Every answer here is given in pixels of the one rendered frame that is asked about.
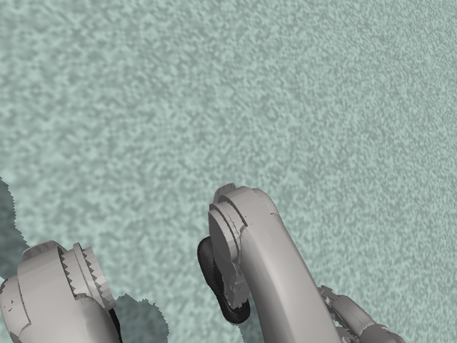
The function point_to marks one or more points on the right robot foot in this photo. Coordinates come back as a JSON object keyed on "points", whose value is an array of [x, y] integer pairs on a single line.
{"points": [[213, 278]]}

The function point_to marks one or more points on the right robot arm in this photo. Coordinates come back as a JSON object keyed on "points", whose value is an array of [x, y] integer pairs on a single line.
{"points": [[378, 333]]}

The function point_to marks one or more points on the left robot foot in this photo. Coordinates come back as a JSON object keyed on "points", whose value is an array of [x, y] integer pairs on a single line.
{"points": [[116, 322]]}

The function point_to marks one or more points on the right robot hand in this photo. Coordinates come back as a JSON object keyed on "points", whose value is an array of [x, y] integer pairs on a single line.
{"points": [[353, 319]]}

